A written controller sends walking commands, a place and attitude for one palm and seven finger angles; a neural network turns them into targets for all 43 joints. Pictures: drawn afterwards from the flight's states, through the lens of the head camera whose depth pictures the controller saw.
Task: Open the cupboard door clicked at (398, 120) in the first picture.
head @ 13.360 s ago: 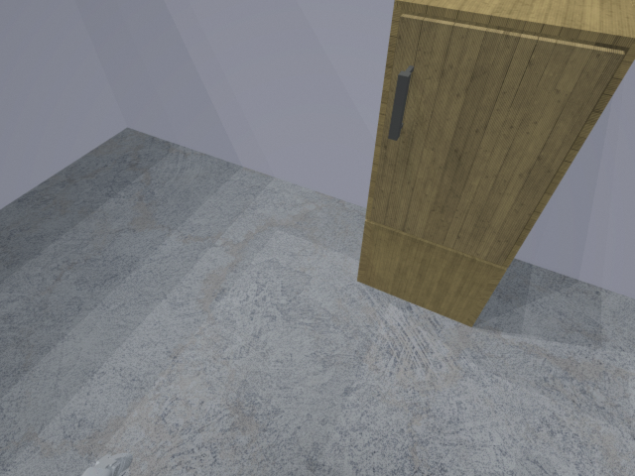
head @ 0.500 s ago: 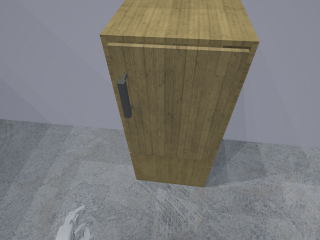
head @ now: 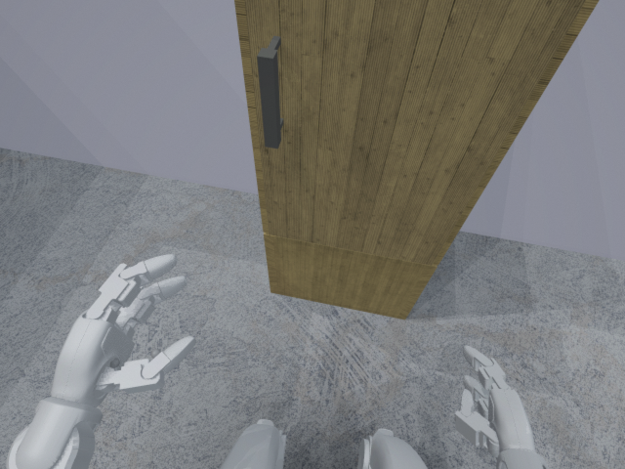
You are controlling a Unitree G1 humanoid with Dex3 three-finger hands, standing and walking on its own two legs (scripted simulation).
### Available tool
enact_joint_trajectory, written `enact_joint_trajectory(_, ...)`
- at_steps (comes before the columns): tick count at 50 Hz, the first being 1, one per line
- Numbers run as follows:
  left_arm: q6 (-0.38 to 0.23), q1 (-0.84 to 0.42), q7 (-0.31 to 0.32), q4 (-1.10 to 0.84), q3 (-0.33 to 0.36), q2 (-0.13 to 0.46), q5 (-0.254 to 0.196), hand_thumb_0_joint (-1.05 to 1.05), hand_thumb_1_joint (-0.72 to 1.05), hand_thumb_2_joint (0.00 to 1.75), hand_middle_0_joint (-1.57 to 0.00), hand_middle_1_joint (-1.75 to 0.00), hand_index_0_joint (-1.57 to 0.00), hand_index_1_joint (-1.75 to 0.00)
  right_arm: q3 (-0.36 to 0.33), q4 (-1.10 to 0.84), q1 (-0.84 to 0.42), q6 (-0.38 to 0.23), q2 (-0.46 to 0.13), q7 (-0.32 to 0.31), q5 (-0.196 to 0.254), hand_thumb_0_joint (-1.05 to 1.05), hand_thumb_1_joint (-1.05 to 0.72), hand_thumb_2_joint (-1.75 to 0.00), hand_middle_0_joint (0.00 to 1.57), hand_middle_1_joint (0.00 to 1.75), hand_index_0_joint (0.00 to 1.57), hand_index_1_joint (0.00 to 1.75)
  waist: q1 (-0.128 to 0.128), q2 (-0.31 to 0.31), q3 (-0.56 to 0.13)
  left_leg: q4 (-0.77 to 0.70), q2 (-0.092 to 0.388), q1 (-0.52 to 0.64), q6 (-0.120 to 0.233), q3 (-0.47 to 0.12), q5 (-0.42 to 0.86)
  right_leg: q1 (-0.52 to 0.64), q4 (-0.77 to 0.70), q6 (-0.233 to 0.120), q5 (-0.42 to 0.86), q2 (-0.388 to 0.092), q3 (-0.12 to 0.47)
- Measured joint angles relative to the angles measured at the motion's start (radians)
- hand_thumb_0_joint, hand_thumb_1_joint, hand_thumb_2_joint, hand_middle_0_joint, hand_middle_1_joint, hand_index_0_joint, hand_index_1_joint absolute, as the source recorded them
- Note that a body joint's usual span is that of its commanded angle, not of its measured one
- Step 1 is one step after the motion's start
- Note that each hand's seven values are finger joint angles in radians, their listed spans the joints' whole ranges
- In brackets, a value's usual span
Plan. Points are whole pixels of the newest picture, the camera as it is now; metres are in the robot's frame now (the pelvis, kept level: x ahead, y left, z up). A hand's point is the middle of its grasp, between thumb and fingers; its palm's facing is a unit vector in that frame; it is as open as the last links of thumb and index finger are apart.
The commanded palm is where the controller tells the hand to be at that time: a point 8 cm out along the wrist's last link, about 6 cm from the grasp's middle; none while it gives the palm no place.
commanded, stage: raise the hand with hooked fingers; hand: left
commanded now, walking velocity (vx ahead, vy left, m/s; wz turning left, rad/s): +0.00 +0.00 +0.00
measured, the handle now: (274, 95) +0.61 +0.13 +0.12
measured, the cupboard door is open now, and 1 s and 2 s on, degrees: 0 0 0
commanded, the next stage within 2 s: move the hooked fingers beside the handle in 1.48 s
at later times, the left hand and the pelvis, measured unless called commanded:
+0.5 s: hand (120, 307) +0.26 +0.24 +0.09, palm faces -0.11 -0.99 -0.07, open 12.8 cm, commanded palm +0.24 +0.30 +0.10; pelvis +0.01 +0.02 +0.03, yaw -1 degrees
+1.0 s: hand (84, 230) +0.32 +0.28 +0.14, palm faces -0.05 -1.00 -0.05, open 14.0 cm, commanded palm +0.29 +0.33 +0.14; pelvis +0.02 +0.01 +0.05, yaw -1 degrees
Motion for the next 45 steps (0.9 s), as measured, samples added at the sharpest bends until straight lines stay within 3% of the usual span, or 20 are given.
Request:
enact_joint_trajectory(5,0.182,-0.045,-0.017,0.030,-0.001,0.040,-0.003,0.01,0.26,0.62,-0.24,-0.71,-0.24,-0.71,0.042,-0.001,0.063,0.040,0.048,-0.004,0.016,0.01,-0.90,-0.90,0.20,0.30,0.20,0.30,-0.047,0.024,-0.004,-0.074,-0.004,0.038,0.015,0.033,0.039,0.025,-0.066,0.015,0.044,-0.001,0.031)
enact_joint_trajectory(7,0.222,-0.027,0.003,0.038,0.018,0.042,-0.019,0.01,0.22,0.60,-0.25,-0.74,-0.25,-0.74,0.045,-0.008,0.095,0.048,0.051,-0.008,0.017,0.01,-0.90,-0.90,0.20,0.30,0.20,0.30,-0.060,0.023,-0.009,-0.111,-0.006,0.061,0.021,0.049,0.054,0.040,-0.096,0.021,0.060,-0.002,0.047)
enact_joint_trajectory(9,0.223,-0.008,0.032,0.040,0.043,0.039,-0.034,0.01,0.17,0.58,-0.25,-0.77,-0.25,-0.77,0.042,-0.012,0.125,0.048,0.044,-0.012,0.015,0.01,-0.90,-0.90,0.21,0.30,0.20,0.30,-0.063,0.017,-0.010,-0.139,-0.008,0.082,0.024,0.060,0.065,0.055,-0.119,0.025,0.071,-0.002,0.058)
enact_joint_trajectory(13,0.157,0.008,0.077,0.037,0.080,0.039,-0.031,0.01,0.08,0.54,-0.26,-0.83,-0.26,-0.83,0.026,-0.007,0.162,0.030,0.004,-0.014,0.010,0.01,-0.90,-0.90,0.20,0.30,0.20,0.30,-0.056,0.008,-0.011,-0.156,-0.014,0.094,0.029,0.059,0.073,0.072,-0.138,0.030,0.078,-0.007,0.057)
enact_joint_trajectory(17,0.112,-0.027,0.050,0.069,0.081,0.057,-0.019,0.01,-0.02,0.50,-0.26,-0.89,-0.26,-0.89,0.013,0.009,0.156,0.010,-0.043,-0.018,0.015,0.01,-0.90,-0.90,0.20,0.30,0.20,0.30,-0.049,0.005,-0.004,-0.146,-0.019,0.092,0.033,0.047,0.069,0.079,-0.137,0.033,0.074,-0.012,0.046)
enact_joint_trajectory(22,0.148,-0.072,-0.005,0.102,0.066,0.082,-0.018,0.00,-0.13,0.45,-0.27,-0.97,-0.27,-0.96,0.003,0.010,0.119,-0.008,-0.066,-0.031,0.024,0.01,-0.90,-0.90,0.20,0.30,0.20,0.30,-0.054,0.001,0.004,-0.159,-0.018,0.119,0.035,0.043,0.067,0.111,-0.158,0.036,0.077,-0.009,0.043)
enact_joint_trajectory(27,0.175,-0.099,-0.004,0.101,0.097,0.104,-0.036,0.00,-0.25,0.40,-0.28,-1.04,-0.28,-1.04,0.010,-0.015,0.098,-0.017,-0.052,-0.033,0.022,0.01,-0.90,-0.90,0.20,0.30,0.20,0.30,-0.054,-0.004,0.002,-0.197,-0.014,0.170,0.033,0.045,0.072,0.161,-0.198,0.035,0.084,-0.003,0.045)
enact_joint_trajectory(32,0.199,-0.153,-0.008,0.148,0.136,0.123,-0.046,0.00,-0.36,0.35,-0.29,-1.12,-0.29,-1.11,0.029,-0.028,0.092,-0.006,-0.042,-0.028,0.022,0.01,-0.90,-0.90,0.20,0.30,0.20,0.30,-0.042,0.006,0.000,-0.228,-0.015,0.202,0.031,0.040,0.078,0.196,-0.229,0.035,0.088,-0.002,0.040)
enact_joint_trajectory(37,0.246,-0.213,-0.063,0.225,0.151,0.141,-0.044,0.00,-0.44,0.32,-0.29,-1.17,-0.29,-1.16,0.046,-0.019,0.088,0.008,-0.039,-0.031,0.021,0.01,-0.90,-0.90,0.20,0.30,0.20,0.30,-0.029,0.017,0.009,-0.254,-0.015,0.222,0.029,0.037,0.086,0.216,-0.254,0.034,0.094,-0.001,0.038)
enact_joint_trajectory(45,0.232,-0.301,-0.121,0.302,0.211,0.172,-0.071,-0.01,-0.49,0.30,-0.30,-1.19,-0.30,-1.19,0.052,0.012,0.100,0.020,-0.039,-0.042,0.017,0.01,-0.90,-0.90,0.20,0.30,0.20,0.30,-0.028,0.014,0.019,-0.290,-0.010,0.254,0.022,0.039,0.095,0.244,-0.285,0.027,0.101,0.006,0.040)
